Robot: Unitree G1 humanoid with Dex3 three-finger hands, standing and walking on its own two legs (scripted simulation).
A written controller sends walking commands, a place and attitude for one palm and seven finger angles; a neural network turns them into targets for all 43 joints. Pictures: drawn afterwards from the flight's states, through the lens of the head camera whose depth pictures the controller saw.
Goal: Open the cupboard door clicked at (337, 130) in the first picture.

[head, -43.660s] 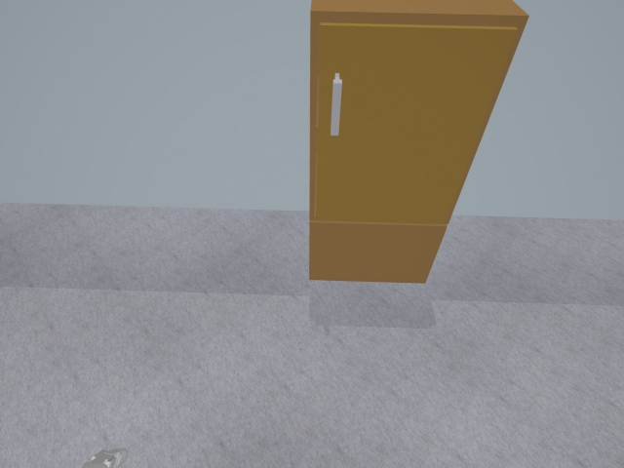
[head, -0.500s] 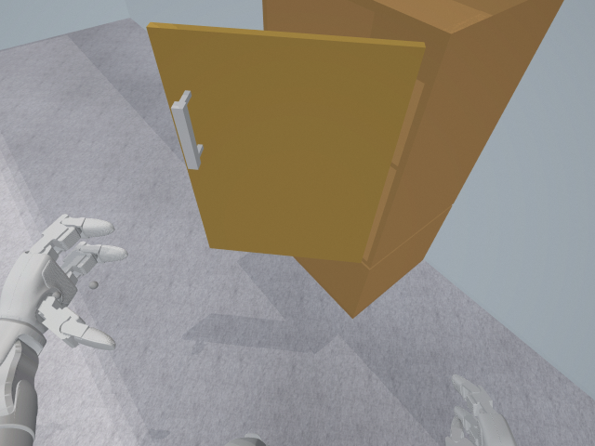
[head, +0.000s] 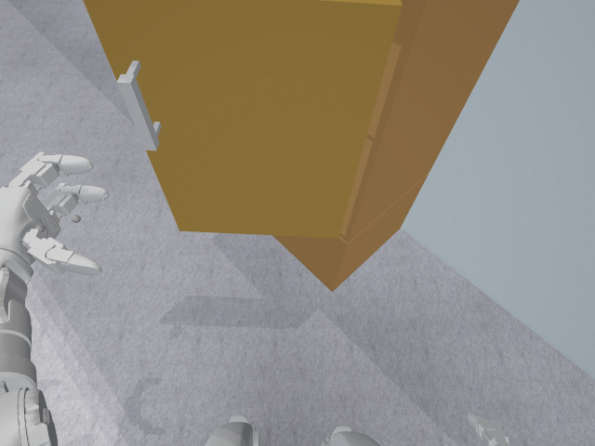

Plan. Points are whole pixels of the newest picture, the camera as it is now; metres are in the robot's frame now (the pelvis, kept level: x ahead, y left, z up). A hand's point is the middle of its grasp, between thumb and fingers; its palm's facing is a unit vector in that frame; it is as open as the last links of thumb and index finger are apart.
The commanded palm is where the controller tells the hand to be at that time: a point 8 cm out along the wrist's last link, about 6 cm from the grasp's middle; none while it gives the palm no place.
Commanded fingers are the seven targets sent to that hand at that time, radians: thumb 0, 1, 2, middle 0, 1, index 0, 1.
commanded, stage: move the hooked fingers beside the handle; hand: left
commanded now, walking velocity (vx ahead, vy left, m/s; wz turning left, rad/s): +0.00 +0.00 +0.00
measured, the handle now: (143, 107) +0.61 +0.26 +0.07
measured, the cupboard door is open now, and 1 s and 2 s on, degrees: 45 45 45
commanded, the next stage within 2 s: slide the fingers in behind the handle in 1.88 s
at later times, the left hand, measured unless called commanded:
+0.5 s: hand (78, 177) +0.45 +0.31 +0.08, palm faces -0.02 -1.00 +0.02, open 14.0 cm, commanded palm +0.44 +0.35 +0.08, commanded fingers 0.00 -0.50 0.30 -0.30 -1.20 -0.30 -1.20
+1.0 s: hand (92, 134) +0.53 +0.31 +0.08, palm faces -0.01 -1.00 +0.01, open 14.0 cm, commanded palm +0.53 +0.35 +0.07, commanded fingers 0.00 -0.50 0.30 -0.30 -1.20 -0.30 -1.20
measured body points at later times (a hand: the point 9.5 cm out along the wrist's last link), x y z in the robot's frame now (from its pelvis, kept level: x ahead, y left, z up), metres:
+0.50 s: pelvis +0.01 +0.02 -0.01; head +0.11 +0.05 +0.43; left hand +0.44 +0.36 +0.08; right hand +0.06 -0.26 -0.10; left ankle +0.03 +0.10 -0.69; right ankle +0.00 -0.09 -0.69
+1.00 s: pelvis +0.00 +0.03 -0.02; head +0.16 +0.07 +0.39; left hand +0.53 +0.37 +0.08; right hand -0.03 -0.25 -0.10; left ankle +0.03 +0.10 -0.69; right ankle +0.00 -0.09 -0.69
